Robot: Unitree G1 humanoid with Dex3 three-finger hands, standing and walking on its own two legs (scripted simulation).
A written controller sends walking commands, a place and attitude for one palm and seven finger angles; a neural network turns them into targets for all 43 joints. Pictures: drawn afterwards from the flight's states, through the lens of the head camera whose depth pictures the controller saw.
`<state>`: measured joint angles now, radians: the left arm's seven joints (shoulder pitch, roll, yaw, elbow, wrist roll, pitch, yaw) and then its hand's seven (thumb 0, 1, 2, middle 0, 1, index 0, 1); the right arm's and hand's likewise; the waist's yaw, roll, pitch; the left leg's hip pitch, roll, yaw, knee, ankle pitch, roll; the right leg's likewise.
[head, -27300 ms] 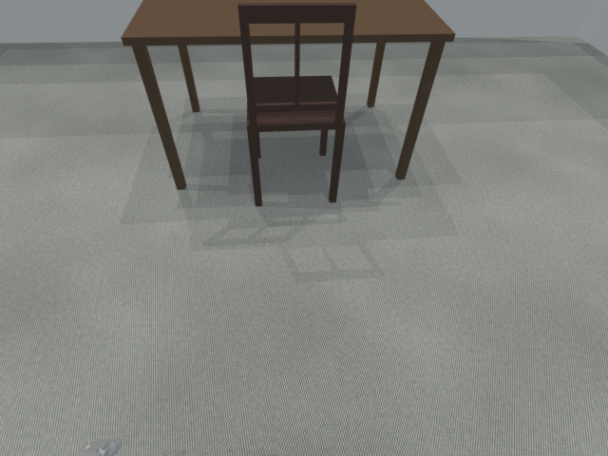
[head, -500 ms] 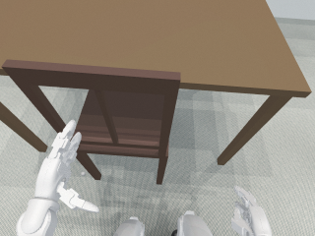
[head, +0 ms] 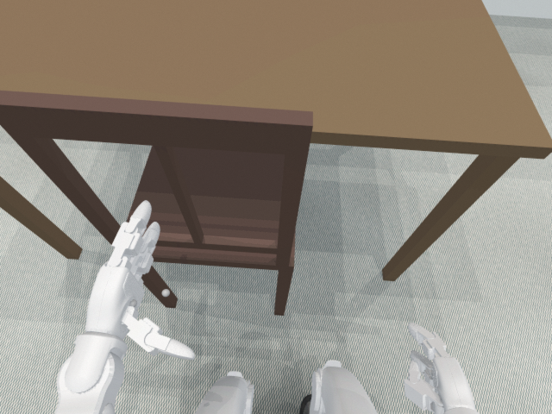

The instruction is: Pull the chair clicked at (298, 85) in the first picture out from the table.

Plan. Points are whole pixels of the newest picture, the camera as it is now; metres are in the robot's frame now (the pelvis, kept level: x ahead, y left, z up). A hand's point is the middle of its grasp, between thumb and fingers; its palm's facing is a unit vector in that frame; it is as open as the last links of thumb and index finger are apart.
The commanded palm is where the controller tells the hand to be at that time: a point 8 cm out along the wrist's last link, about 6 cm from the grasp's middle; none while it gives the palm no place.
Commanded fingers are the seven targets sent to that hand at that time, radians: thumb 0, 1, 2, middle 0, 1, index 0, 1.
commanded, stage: aim the fingers beside a spindle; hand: left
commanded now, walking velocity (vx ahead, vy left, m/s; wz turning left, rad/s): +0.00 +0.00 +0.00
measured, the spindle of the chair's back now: (184, 200) +0.43 +0.17 +0.00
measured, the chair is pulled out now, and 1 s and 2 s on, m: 0.00 0.00 0.00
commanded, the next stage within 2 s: push the fingers through the gap in 1.06 s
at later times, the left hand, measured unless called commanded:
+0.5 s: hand (187, 295) +0.27 +0.13 +0.02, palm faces -0.06 -1.00 -0.03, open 16.9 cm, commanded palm +0.26 +0.19 +0.02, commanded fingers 0.00 -0.50 0.30 -0.06 -0.08 -0.06 -0.08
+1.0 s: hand (179, 295) +0.27 +0.15 +0.01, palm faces -0.05 -1.00 -0.03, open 16.9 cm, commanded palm +0.26 +0.20 +0.02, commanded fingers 0.00 -0.50 0.30 -0.06 -0.08 -0.06 -0.08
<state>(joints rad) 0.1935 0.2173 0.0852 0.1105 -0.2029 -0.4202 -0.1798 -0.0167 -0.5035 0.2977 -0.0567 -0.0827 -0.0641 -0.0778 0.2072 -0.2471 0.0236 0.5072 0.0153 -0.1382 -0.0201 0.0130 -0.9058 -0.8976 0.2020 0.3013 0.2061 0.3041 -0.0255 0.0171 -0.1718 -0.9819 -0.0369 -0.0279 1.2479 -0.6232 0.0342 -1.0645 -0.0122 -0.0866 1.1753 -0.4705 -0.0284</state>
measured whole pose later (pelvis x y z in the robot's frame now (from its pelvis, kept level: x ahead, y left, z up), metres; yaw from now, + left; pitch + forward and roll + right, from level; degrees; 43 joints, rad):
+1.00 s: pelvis +0.00 +0.00 -0.01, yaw +0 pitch +22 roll -2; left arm 0.18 0.20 0.04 0.11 -0.16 -0.44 -0.11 -0.02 -0.50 0.30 -0.06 -0.08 -0.07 -0.08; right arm 0.20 -0.24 0.02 0.49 0.01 -0.08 -0.01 0.01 -0.91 -0.90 0.20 0.30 0.21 0.30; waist -0.03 0.01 -0.18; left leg -1.04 -0.04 -0.02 1.31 -0.64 0.04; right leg -1.13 -0.01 -0.08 1.23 -0.49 -0.03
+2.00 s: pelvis -0.02 +0.00 -0.02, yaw +1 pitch +23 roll -2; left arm -0.24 0.22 0.06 0.45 -0.14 -0.42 -0.08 -0.02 -0.51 0.30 -0.06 -0.08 -0.09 -0.11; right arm 0.18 -0.25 0.04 0.58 0.01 -0.06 -0.03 0.01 -0.91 -0.90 0.20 0.30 0.21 0.30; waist -0.04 0.01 -0.16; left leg -1.11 -0.05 -0.04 1.32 -0.61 0.04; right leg -1.17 -0.03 -0.10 1.23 -0.45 -0.03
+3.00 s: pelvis +0.00 +0.01 -0.01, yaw -1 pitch +24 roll -2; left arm -0.37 0.21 0.13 0.62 -0.13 -0.48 -0.08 -0.02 -0.50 0.30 -0.08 -0.16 -0.09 -0.15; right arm 0.21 -0.24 0.01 0.57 0.00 0.00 0.01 0.01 -0.91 -0.90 0.20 0.30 0.21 0.30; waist -0.07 0.01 -0.16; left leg -1.08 -0.04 -0.01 1.27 -0.62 0.04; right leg -1.17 -0.01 -0.07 1.20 -0.46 -0.02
